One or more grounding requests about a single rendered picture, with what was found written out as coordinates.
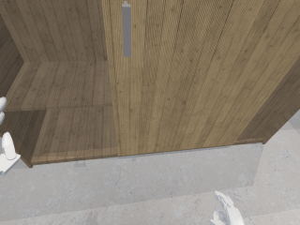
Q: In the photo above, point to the left robot hand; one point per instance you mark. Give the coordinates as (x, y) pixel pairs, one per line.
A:
(9, 158)

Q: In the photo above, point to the right robot hand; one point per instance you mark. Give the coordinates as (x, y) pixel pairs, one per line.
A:
(231, 216)

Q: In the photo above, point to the handle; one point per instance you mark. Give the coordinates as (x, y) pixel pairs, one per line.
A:
(126, 22)

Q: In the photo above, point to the wardrobe door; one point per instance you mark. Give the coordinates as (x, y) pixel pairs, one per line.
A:
(280, 101)
(198, 70)

